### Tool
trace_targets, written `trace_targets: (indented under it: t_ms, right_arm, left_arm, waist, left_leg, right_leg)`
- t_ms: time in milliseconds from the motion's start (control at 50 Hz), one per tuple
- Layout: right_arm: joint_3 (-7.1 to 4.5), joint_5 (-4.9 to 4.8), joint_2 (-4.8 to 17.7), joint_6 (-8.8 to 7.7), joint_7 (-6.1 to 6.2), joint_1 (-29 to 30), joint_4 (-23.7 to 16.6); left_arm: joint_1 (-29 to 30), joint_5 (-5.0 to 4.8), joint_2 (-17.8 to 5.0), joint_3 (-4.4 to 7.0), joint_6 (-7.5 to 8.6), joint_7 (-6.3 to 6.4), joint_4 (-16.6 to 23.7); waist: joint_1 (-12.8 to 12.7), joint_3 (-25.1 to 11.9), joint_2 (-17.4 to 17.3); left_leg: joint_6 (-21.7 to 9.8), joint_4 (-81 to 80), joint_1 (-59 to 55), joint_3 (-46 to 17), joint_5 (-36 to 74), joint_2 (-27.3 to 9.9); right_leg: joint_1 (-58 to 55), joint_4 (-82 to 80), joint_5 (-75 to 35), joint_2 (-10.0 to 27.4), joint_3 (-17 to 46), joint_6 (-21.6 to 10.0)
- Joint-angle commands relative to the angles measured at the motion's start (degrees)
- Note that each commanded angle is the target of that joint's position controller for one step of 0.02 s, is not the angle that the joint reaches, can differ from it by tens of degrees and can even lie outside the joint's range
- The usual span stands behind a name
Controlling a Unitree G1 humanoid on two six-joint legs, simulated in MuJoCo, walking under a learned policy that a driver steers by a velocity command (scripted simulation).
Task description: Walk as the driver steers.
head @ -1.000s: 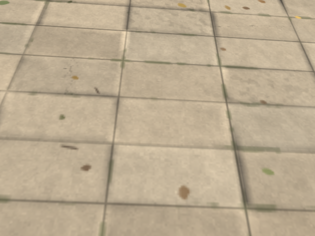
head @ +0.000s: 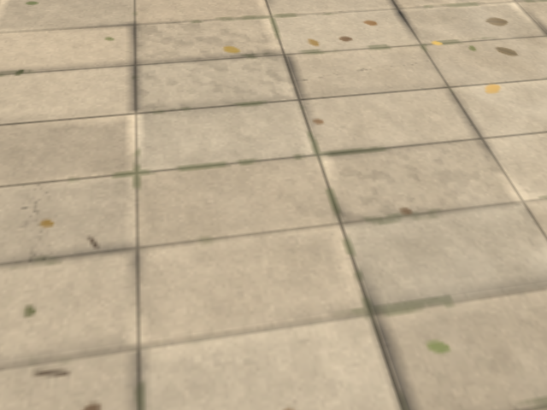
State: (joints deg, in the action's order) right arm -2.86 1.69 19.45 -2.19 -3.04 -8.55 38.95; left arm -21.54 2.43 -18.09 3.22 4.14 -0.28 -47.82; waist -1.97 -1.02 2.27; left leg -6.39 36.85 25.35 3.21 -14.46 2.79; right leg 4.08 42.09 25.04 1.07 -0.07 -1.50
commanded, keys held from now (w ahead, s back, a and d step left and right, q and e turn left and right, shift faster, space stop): w+q+shift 0.04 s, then w+shift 0.10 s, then w+e+shift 0.32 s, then e+shift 0.16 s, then shift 0.38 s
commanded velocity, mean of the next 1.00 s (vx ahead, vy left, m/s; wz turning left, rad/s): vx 0.64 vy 0.00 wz -0.24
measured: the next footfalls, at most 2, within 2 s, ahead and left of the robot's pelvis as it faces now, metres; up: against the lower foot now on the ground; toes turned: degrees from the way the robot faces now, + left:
right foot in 0.42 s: +0.57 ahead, +0.03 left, +0.00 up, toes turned -1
left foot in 0.80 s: +0.94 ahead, +0.12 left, +0.00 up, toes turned -18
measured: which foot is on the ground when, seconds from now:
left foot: down 0.00-0.40, up 0.42-0.78, down 0.80-1.00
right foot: up 0.00-0.40, down 0.42-0.80, up 0.82-1.00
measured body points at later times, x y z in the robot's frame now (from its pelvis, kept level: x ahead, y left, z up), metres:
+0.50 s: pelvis +0.45 +0.05 -0.01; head +0.48 +0.06 +0.44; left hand +0.56 +0.33 -0.13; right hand +0.48 -0.22 -0.14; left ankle +0.20 +0.13 -0.58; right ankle +0.53 +0.03 -0.72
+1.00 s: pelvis +0.76 +0.09 +0.01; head +0.81 +0.09 +0.46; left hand +0.94 +0.32 -0.12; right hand +0.78 -0.18 -0.11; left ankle +0.90 +0.13 -0.72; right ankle +0.68 -0.02 -0.64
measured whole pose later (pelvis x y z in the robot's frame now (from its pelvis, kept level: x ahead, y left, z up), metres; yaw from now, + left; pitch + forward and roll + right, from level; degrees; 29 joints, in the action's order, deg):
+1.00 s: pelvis +0.76 +0.09 +0.01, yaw -18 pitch +0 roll -1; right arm 0.7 1.3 13.1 -3.7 0.5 -13.1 44.6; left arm -11.2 1.3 -17.3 3.1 -1.4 0.2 -45.9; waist 0.6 6.1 1.2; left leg -3.6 25.7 22.8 1.2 -2.7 2.2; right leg 25.6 66.3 26.2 -6.3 7.1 0.8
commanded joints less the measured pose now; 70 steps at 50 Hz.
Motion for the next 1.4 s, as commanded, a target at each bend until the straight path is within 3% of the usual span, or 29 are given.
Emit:
trace_targets:
  t_ms: [20, 60, 140, 300, 360, 400, 420, 440, 460, 480, 520, 560, 620, 700, 760, 800, 820, 840, 860, 900, 1020, 1100, 1160, 1200, 1220, 1240, 1260, 1320, 1400]
  right_arm:
    - [-3.67, -0.54, 11.73, -0.08, 0.93, -17.61, 1.89]
    - [-3.44, -0.92, 9.83, -0.22, 1.57, -16.12, 2.18]
    - [-1.6, -1.52, 5.33, -2.4, 1.94, -15.4, 3.42]
    - [-0.27, -1.57, 4.09, -5.29, 2.34, -22.54, 9.24]
    - [-1.1, 0.24, 8.06, -4.63, 4.45, -20.5, 9.72]
    - [-1.66, 2.18, 9.26, -2.86, 5.74, -16.03, 9.07]
    - [-2.05, 2.06, 10.31, -2.2, 6.11, -10.43, 8.01]
    - [-0.14, 2.26, 3.15, -3.39, 5.39, -6.83, 5.64]
    - [1.1, -1.22, -0.54, -4.41, 3.86, -15.01, 1.72]
    - [1.89, 0.04, 3.01, -5.59, 3.96, -9.45, 1.07]
    - [2.18, 0.82, 3.78, -6.1, 3.36, -5.24, 0.22]
    - [2.61, 2.31, 3.01, -3.26, 3.33, -5.29, -1.1]
    - [3.71, 1.66, 0.55, -1.54, 3.2, -1.11, -4.65]
    - [4.31, -0.09, -1.9, -1.3, 3.03, 2.64, -4.75]
    - [3.09, 0.62, 1.49, -2.23, 4.22, -0.32, -3.24]
    - [1.75, 1.04, 5.57, -4.43, 4.74, -13.25, 1.33]
    - [1.5, 1.72, 7.66, -4.67, 4.33, -15.08, 0.88]
    - [0.64, 0.17, 6.79, -3.8, 3.53, -15.06, 0.29]
    - [0.95, -0.91, 3.33, -3.21, 3.45, -9.75, -1.44]
    - [2.4, -0.82, -1.66, -2.68, 3.82, -5.09, -0.54]
    - [2.13, 0.17, 0.17, -1.82, 3.38, -5.71, 4.13]
    - [1.35, 0.18, 1.64, 0.27, 3.38, -6.45, 5.57]
    - [0.76, -0.48, 2.57, 2.28, 3.71, -7.08, 6.47]
    - [0.78, -0.69, 1.58, 2.85, 4.09, -9.55, 7.49]
    - [1.19, -1.62, -0.49, 2.8, 3.94, -10.24, 6.91]
    - [1.06, -1.88, -0.82, 2.78, 3.82, -8.04, 7.32]
    - [1.21, -1.48, -2.2, 2.74, 3.53, -8.26, 8.38]
    - [1.24, -0.26, -2.29, 2.4, 3.13, -10.52, 11.09]
    - [1.0, -0.63, 0.06, 1.9, 3.41, -10.02, 13.65]
  left_arm:
    - [12.97, 1.47, -5.16, -0.33, 3.19, -0.73, 10.78]
    - [10.7, 1.57, -5.24, -0.81, 3.58, -1.32, 9.65]
    - [12.2, 2.23, -3.52, -1.89, -0.29, -2.36, 10.09]
    - [26.12, -1.56, -0.53, -3.82, -0.12, -3.56, 13.33]
    - [18.75, -1.81, -4.09, -2.8, -0.34, -2.92, 10.35]
    - [-1.14, -2.09, -8.58, -0.88, -0.98, -1.84, 3.79]
    - [-14.9, -2.08, -10.52, 0.57, -1.13, -1.04, -0.23]
    - [-18.6, -1.67, -12.2, 1.37, -1.6, -0.29, -2.51]
    - [-10.58, -0.42, -15.96, 2.47, -1.88, -0.28, -0.97]
    - [-5.14, -1.37, -11.49, 2.58, -1.92, -0.37, 1.68]
    - [-0.72, -1.8, -6.7, 1.55, -1.54, -0.25, 1.07]
    - [0.58, -2.28, -5.93, 0.77, -0.32, -0.09, 0.81]
    - [2.46, -2.29, -9.66, 1.79, 0.57, -0.59, 1.07]
    - [-3.19, -3.46, -6.34, 1.91, -0.17, -0.51, -0.8]
    - [-3.84, -2.44, -7.1, 2.57, -0.71, 0.88, -0.88]
    - [-0.73, -2.52, -6.67, 2.53, -0.84, 1.34, 0.9]
    - [-9.28, -3.8, -0.19, 1.45, -1.13, 1.7, 1.75]
    - [-16.4, -3.78, -2.6, 1.32, -1.63, 2.37, 1.2]
    - [-13.08, -1.93, -4.85, 1.45, -2.57, 2.46, -0.47]
    - [-2.74, -1.01, -4.47, 1.26, -3.52, 1.42, 1.65]
    - [-1.06, -1.14, -0.37, -0.17, -7.3, 0.39, 0.91]
    - [3.95, -1.14, -0.78, -1.07, -8.37, 0.72, 0.46]
    - [3.05, -1.24, -0.48, -1.53, -7.65, 1.1, -1.09]
    - [3.34, -0.71, -1.48, -1.76, -6.28, 1.62, -1.37]
    - [4.82, -0.29, -4.62, -1.28, -5.65, 1.97, -0.74]
    - [7.39, -0.86, -2.32, -2.07, -4.88, 1.78, -0.9]
    - [11.04, -1.01, 0.1, -2.93, -4.06, 1.78, -0.99]
    - [10.35, -1.79, -0.39, -2.71, -3.12, 2.11, -3.22]
    - [5.14, -2.1, 0.54, -2.45, -3.8, 2.03, -5.88]
  waist:
    - [8.94, -1.93, -10.52]
    - [5.05, 0.55, -1.39]
    - [2.35, 6.46, -4.52]
    - [6.05, 7.87, -4.63]
    - [0.35, 0.56, -9.37]
    - [-9.19, -7.9, -9.92]
    - [-17.13, -10.09, -7.31]
    - [-14.29, -9.7, 4.13]
    - [-3.51, -16.05, 18.06]
    - [-5.59, -11.33, 2.68]
    - [0.81, 1.69, -9.64]
    - [4.97, 6.25, -10.11]
    - [6.2, 5.96, -4.93]
    - [0.23, -1.2, 0.12]
    - [0.67, -1.9, 2.88]
    - [7.22, -5.85, -0.66]
    - [3.02, -14.4, -13.42]
    - [1.56, -24.65, -13.85]
    - [1.28, -21.03, -6.4]
    - [1.35, -10.54, -2.63]
    - [-1.21, -7.19, -8.38]
    - [0.9, -4.16, -12.67]
    - [0.21, -0.4, -11.4]
    - [0.56, 2.53, -7.1]
    - [2.04, 2.88, 0.72]
    - [2.55, 4.95, 3.57]
    - [4.43, 5.41, 3.9]
    - [5.44, 4.21, 4.88]
    - [3.35, 6.58, -2.0]
  left_leg:
    - [-11.55, -23.89, -40.52, -48.33, -29.21, -18.14]
    - [-9.83, -23.95, -29.84, -35.48, -17.37, -14.81]
    - [-8.31, -29.97, -17.39, -24.81, -6.3, -8.22]
    - [1.59, -36.76, -24.85, -5.33, 46.75, -7.41]
    - [4.65, -25.02, -34.66, -1.59, 78.74, -11.15]
    - [6.39, 0.55, -33.41, 0.28, 89.01, -12.41]
    - [6.99, 24.38, -24.71, 2.41, 81.51, -9.83]
    - [5.68, 47.92, -3.61, 0.35, 16.01, -1.86]
    - [8.9, 63.75, 21.96, -7.33, -15.92, 5.12]
    - [6.51, 58.98, 24.89, -11.87, -7.79, 0.56]
    - [6.09, 48.12, 17.51, -10.25, -3.91, -3.56]
    - [8.4, 39.92, 10.69, -8.35, -5.95, -5.53]
    - [9.77, 18.5, 0.29, -2.45, -0.68, -3.21]
    - [7.8, -0.66, -11.2, 1.1, 23.72, 1.57]
    - [5.8, -8.21, -13.38, -2.02, 24.62, 2.04]
    - [3.25, -13.27, -23.64, -7.26, 44.7, -5.74]
    - [-5.51, -2.74, -37.83, -23.35, 84.62, -25.15]
    - [-12.49, -3.69, -43.4, -37.39, 82.0, -31.69]
    - [-12.2, -7.92, -35.81, -34.98, 67.17, -27.98]
    - [-8.33, -12.51, -24.27, -24.67, 50.96, -20.48]
    - [-4.93, -18.78, -9.56, -13.59, 37.87, -14.1]
    - [-4.08, -23.94, -5.03, -14.91, 2.63, -12.44]
    - [-2.22, -25.35, -0.28, -16.98, -12.42, -12.58]
    - [2.19, -24.03, 3.0, -16.61, -15.44, -11.34]
    - [5.26, -19.68, 3.36, -11.82, -13.14, -6.88]
    - [6.08, -13.5, -5.1, -6.08, -4.04, -2.55]
    - [5.62, -10.51, -13.7, -6.5, 1.1, -3.0]
    - [5.05, -12.02, -19.5, -6.88, 6.84, -3.82]
    - [3.94, -18.6, -13.29, -12.18, -1.38, -7.24]
  right_leg:
    - [51.05, 36.31, -6.11, -1.24, 5.92, -1.16]
    - [44.48, 29.18, -11.37, 3.5, 4.89, -0.69]
    - [40.58, 20.9, -14.31, 5.63, 0.57, 1.97]
    - [30.17, -6.43, -33.58, -0.68, -9.57, -4.46]
    - [20.88, -6.94, -27.81, -7.32, -9.9, -6.68]
    - [3.97, -5.78, -22.61, -9.97, -9.49, -8.11]
    - [-8.15, -11.45, -21.23, -6.59, -5.09, -11.63]
    - [-20.51, -4.21, -15.19, 1.7, 7.55, -13.96]
    - [-34.78, -16.27, -6.3, 15.58, 46.17, -27.88]
    - [-27.79, -24.89, -6.63, 14.89, 48.86, -26.21]
    - [-5.22, -26.76, -26.76, 10.92, 34.51, -21.46]
    - [9.42, -26.86, -49.64, 6.67, 24.34, -18.83]
    - [20.7, -25.4, -65.96, -1.98, 14.95, -15.27]
    - [16.42, -19.96, -57.33, -6.71, 11.16, -5.36]
    - [6.75, -11.2, -55.73, -4.27, 15.39, -2.59]
    - [6.52, 10.71, -40.69, -6.42, 12.3, -0.66]
    - [17.65, 32.51, 13.63, -13.52, 7.41, 0.98]
    - [23.73, 40.67, 14.34, -13.12, 9.84, 0.62]
    - [23.86, 41.57, 6.53, -10.13, 10.81, 1.08]
    - [25.54, 35.02, 2.44, -7.04, 9.1, 2.3]
    - [13.46, 15.89, 0.12, -6.16, 5.0, 2.45]
    - [9.01, 2.62, -0.5, -4.5, 1.37, 1.16]
    - [3.19, -10.07, -5.05, -4.81, -0.74, -1.07]
    - [0.58, -20.69, -6.68, -1.36, 4.93, -3.93]
    - [4.24, -25.51, 0.73, 6.44, 16.12, -6.69]
    - [16.33, -31.49, 6.68, 11.77, 21.57, -8.29]
    - [22.25, -32.27, 6.44, 10.56, 19.26, -6.87]
    - [22.6, -29.65, 2.56, 5.24, 12.8, -3.06]
    - [17.81, -25.65, 0.47, 2.05, 9.86, -2.97]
